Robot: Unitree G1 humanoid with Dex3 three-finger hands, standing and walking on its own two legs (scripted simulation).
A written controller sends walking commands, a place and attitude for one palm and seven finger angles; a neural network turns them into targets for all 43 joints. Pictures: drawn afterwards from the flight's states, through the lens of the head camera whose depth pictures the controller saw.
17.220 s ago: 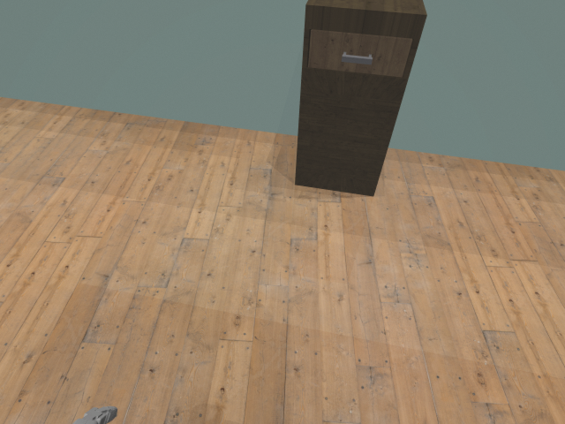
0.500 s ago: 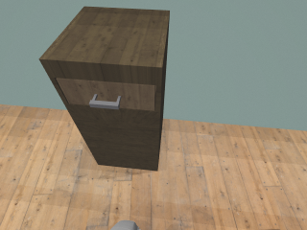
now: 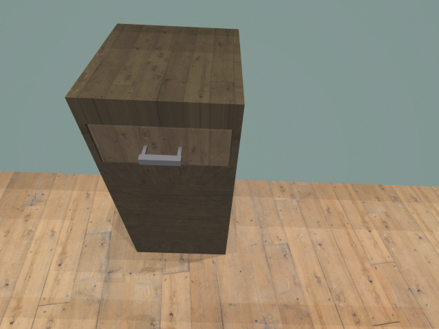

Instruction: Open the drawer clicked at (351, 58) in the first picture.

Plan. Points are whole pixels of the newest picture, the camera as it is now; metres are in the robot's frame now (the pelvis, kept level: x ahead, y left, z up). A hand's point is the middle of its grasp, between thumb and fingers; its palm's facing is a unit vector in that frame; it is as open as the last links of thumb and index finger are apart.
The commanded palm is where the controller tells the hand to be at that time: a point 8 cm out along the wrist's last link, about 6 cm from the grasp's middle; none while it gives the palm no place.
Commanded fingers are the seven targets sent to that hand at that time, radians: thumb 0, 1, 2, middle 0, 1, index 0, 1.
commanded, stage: come to a stop and stand still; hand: left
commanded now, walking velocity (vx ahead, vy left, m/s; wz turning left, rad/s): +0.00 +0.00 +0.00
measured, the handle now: (161, 154) +0.54 +0.21 -0.05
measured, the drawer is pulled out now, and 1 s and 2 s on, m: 0.00 0.00 0.00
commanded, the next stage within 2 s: look again from close up in 0.22 s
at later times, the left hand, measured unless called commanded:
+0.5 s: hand out of the picture -0.03 +0.17 -0.18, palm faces +0.00 -0.98 -0.19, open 16.3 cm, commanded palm none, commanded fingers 0.00 -0.50 0.30 -0.15 -0.30 -0.15 -0.30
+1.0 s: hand out of the picture +0.01 +0.15 -0.15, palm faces -0.19 -0.94 -0.28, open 16.7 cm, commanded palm +0.12 +0.20 -0.06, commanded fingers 0.00 -0.50 0.30 -0.16 -0.38 -0.16 -0.38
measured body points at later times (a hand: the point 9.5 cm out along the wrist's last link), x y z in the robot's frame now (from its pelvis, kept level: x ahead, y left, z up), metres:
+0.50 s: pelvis +0.01 +0.01 +0.00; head +0.01 -0.01 +0.45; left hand -0.03 +0.22 -0.16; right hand +0.00 -0.21 -0.17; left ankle -0.02 +0.11 -0.74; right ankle +0.01 -0.14 -0.74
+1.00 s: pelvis +0.01 -0.03 +0.00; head +0.02 -0.04 +0.45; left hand +0.02 +0.20 -0.13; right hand +0.02 -0.25 -0.16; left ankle -0.02 +0.11 -0.74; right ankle +0.01 -0.14 -0.74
